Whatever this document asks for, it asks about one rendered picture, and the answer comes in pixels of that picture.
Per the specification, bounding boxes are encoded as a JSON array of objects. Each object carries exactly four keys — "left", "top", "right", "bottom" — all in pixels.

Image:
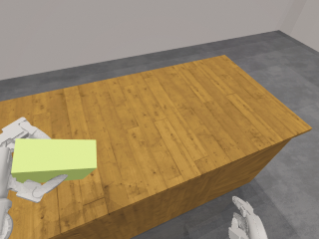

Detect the robot left forearm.
[{"left": 0, "top": 198, "right": 14, "bottom": 239}]

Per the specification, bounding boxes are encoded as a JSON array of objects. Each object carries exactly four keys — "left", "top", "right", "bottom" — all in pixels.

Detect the table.
[{"left": 0, "top": 55, "right": 312, "bottom": 239}]

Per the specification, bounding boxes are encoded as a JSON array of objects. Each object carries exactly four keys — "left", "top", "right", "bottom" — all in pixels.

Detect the sponge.
[{"left": 11, "top": 138, "right": 97, "bottom": 183}]

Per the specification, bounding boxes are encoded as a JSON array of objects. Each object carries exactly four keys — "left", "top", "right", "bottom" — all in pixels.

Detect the robot left hand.
[{"left": 0, "top": 117, "right": 69, "bottom": 203}]

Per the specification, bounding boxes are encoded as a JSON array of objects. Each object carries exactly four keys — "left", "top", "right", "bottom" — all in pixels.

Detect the robot right hand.
[{"left": 228, "top": 196, "right": 268, "bottom": 239}]

